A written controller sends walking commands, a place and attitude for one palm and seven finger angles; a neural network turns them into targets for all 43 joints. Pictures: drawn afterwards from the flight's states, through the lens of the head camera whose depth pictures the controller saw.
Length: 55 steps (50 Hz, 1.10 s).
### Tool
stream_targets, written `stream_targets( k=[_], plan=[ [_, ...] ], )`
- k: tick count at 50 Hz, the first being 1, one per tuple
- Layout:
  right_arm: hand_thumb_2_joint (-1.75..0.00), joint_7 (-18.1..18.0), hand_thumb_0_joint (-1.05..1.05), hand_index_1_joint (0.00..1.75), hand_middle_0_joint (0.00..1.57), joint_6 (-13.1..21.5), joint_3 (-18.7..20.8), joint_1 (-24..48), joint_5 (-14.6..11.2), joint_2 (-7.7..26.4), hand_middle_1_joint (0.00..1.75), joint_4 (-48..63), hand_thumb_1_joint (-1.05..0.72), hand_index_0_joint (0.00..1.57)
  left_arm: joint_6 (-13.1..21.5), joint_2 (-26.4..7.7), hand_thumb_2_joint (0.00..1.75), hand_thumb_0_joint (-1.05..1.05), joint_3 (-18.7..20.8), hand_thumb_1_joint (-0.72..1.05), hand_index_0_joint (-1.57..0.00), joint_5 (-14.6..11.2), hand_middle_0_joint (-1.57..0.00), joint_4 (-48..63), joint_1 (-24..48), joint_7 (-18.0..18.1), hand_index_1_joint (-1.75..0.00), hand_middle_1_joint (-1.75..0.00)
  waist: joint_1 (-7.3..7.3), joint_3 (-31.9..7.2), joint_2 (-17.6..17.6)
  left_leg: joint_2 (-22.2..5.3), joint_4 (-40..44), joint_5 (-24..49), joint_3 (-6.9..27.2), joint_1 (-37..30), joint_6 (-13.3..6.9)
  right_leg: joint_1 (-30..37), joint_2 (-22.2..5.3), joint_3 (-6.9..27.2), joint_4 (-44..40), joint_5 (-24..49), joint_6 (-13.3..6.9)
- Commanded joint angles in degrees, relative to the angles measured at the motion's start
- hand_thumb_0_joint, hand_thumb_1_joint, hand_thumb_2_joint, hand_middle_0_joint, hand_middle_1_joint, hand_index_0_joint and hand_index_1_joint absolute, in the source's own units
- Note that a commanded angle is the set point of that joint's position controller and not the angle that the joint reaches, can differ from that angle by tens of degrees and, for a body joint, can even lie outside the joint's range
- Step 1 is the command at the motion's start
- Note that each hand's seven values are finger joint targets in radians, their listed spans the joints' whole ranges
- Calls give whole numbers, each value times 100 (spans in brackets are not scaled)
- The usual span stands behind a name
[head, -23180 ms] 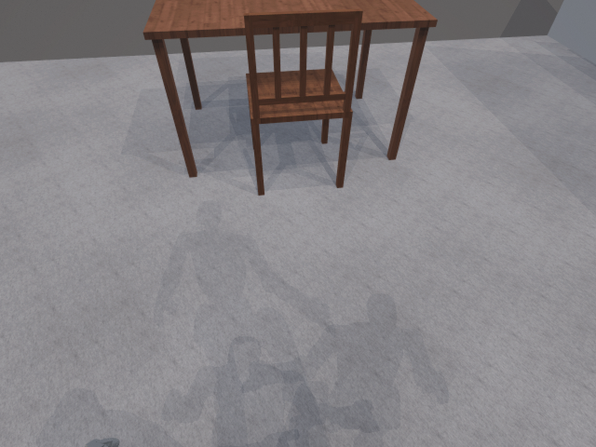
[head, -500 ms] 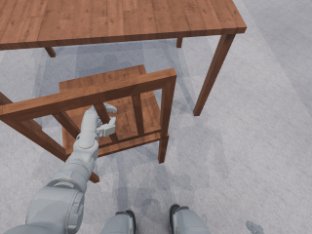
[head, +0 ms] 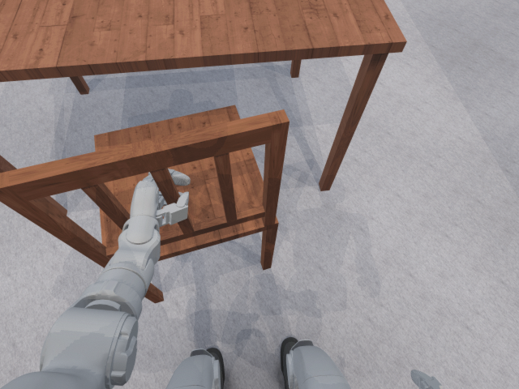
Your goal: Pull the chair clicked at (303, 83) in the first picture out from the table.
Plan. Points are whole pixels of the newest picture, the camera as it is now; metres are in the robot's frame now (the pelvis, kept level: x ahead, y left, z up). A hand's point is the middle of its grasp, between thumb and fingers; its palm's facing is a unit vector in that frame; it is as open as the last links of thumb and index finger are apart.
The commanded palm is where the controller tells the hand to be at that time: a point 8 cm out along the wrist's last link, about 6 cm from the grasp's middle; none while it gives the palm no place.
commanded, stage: step backward, pulling the chair out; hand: left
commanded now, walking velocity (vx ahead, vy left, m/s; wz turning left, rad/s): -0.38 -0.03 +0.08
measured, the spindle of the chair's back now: (175, 202) +0.44 +0.14 -0.09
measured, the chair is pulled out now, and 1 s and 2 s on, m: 0.15 0.17 0.18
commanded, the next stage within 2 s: stop walking, hand still on the chair in 0.62 s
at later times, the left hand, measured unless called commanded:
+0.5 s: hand (181, 206) +0.41 +0.12 -0.05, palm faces +0.01 -0.98 -0.22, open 5.4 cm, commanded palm +0.41 +0.17 -0.04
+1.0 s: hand (180, 214) +0.40 +0.12 -0.05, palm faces +0.00 -0.98 -0.19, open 5.4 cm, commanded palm +0.38 +0.17 -0.03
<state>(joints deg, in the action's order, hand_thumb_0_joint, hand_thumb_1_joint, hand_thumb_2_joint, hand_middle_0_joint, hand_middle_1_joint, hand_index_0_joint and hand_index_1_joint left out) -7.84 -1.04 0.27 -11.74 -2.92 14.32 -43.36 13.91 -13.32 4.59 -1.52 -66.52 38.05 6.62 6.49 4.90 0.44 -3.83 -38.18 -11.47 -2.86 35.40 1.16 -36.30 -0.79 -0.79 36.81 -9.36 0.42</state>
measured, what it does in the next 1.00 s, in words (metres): stands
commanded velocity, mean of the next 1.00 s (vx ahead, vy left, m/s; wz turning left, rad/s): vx -0.27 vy -0.01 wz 0.06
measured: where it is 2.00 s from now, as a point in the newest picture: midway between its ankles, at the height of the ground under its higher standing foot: outside the picture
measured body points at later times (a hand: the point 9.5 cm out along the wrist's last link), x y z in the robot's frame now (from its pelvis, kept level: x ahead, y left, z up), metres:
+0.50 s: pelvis +0.00 +0.00 +0.00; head +0.11 -0.01 +0.44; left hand +0.41 +0.17 -0.03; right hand +0.07 -0.28 -0.13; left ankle +0.08 +0.14 -0.71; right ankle +0.09 -0.12 -0.71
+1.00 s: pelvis +0.02 +0.00 +0.01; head +0.11 -0.01 +0.45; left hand +0.39 +0.17 -0.03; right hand +0.11 -0.26 -0.12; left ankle +0.08 +0.14 -0.71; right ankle +0.09 -0.12 -0.71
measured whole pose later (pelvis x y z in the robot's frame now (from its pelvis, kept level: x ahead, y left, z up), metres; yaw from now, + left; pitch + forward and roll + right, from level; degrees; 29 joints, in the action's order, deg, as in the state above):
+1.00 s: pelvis +0.02 +0.00 +0.01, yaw -1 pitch +5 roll +0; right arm -8.5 -3.5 -0.6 -12.1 -2.5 13.3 -39.0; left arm 8.0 -11.1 2.4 -3.3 -55.1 28.2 6.4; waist 4.3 7.2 0.7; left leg -4.5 -33.7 -12.3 -3.7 25.8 1.5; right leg -27.0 0.0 -0.2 31.9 -9.7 0.2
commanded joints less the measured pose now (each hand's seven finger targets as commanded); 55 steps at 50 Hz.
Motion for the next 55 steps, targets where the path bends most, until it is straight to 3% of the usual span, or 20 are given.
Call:
stream_targets(
  k=[1, 3, 11, 18, 26, 28, 30, 36, 37, 38, 40, 45, 55],
  plan=[
    [-90, -86, 0, 30, 20, 180, 268, -380, 3, 861, 30, 436, -90, 20, 336, -1388, 90, 0, 80, 90, -50, 175, -50, 1177, 2220, 107, -145, -145, -78, -3012, 277, -201, 534, 360, 521, -1426, -238, 1209, -148, 286, -484, -185, 173],
    [-90, -77, 0, 30, 20, 175, 268, -385, 5, 859, 30, 439, -90, 20, 338, -1370, 90, 0, 74, 90, -50, 173, -50, 1208, 2210, 103, -145, -145, -98, -2973, 444, -234, 543, 347, 513, -1409, -238, 1186, -129, 262, -436, -180, 163],
    [-90, -78, 0, 30, 20, 179, 280, -413, 5, 869, 30, 438, -90, 20, 313, -1496, 90, 0, 152, 90, -50, 184, -50, 1150, 2167, 113, -145, -145, -78, -2901, 207, -118, 414, 155, 406, -1381, -190, 1166, -247, 363, -658, -283, 157],
    [-90, -66, 0, 30, 20, 214, 274, -383, 19, 841, 30, 447, -90, 20, 339, -1386, 90, 0, 106, 90, -50, 174, -50, 1238, 2234, 97, -145, -145, -101, -3025, 449, -265, 531, 447, 522, -1480, -249, 1199, -130, 277, -435, -117, 169],
    [-90, -68, 0, 30, 20, 211, 275, -424, 9, 848, 30, 425, -90, 20, 313, -1527, 90, 0, 172, 90, -50, 196, -50, 1138, 2185, 120, -145, -145, -66, -2902, 22, -60, 350, 181, 353, -1452, -175, 1180, -318, 413, -784, -252, 165],
    [-90, -64, 0, 30, 20, 206, 269, -440, 12, 839, 30, 419, -90, 20, 322, -1484, 90, 0, 127, 90, -50, 204, -50, 1185, 2190, 113, -145, -145, -71, -2951, 215, -69, 385, 218, 338, -1520, -169, 1195, -320, 388, -766, -204, 169],
    [-90, -66, 0, 30, 20, 207, 259, -412, 8, 831, 30, 420, -90, 20, 325, -1429, 90, 0, 100, 90, -50, 191, -50, 1203, 2233, 103, -145, -145, -84, -2995, 131, -113, 444, 311, 401, -1503, -190, 1227, -259, 339, -690, -198, 184],
    [-90, -88, 0, 30, 20, 210, 272, -365, 15, 858, 30, 438, -90, 20, 329, -1397, 90, 0, 93, 90, -50, 166, -50, 1218, 2234, 90, -145, -145, -91, -2973, 334, -226, 550, 499, 512, -1580, -247, 1182, -140, 252, -519, -163, 180],
    [-90, -72, 0, 30, 20, 170, 268, -276, 31, 770, 30, 799, -90, 20, 369, -1324, 90, 0, -6, 90, -50, 134, -50, 2322, 2165, 43, -145, -145, -212, -3238, 569, -301, 727, 577, 563, -1720, -258, 1697, -155, 248, -458, -36, 145],
    [-90, -92, 0, 30, 20, 141, 243, -189, 18, 758, 30, 900, -90, 20, 297, -1257, 90, 0, -20, 90, -50, 96, -50, 2433, 2020, 20, -145, -145, -271, -3394, 690, -324, 752, 601, 529, -1847, -265, 1833, -127, 252, -449, 54, 111],
    [-90, -105, 0, 30, 20, 59, 194, -141, 19, 702, 30, 1008, -90, 20, 101, -1085, 90, 0, -125, 90, -50, 22, -50, 2534, 1750, 2, -145, -145, -301, -3297, 589, -320, 795, 272, 404, -1830, -232, 1944, -147, 217, -533, -133, 107],
    [-90, -143, 0, 30, 20, -40, 179, -123, 42, 704, 30, 1077, -90, 20, -151, -1050, 90, 0, -122, 90, -50, 17, -50, 2524, 1260, 15, -145, -145, -345, -2781, 173, -145, 782, -367, 166, -2064, -160, 1907, -300, 308, -1107, -602, 67],
    [-90, -154, 0, 30, 20, -39, 143, 33, 107, 680, 30, 1080, -90, 20, -469, -577, 90, 0, -365, 90, -50, -5, -50, 2613, 264, -73, -145, -145, -451, -2406, 232, -146, 1086, 941, 72, -2941, -129, 2264, -174, 68, -1326, 604, 31]
  ],
)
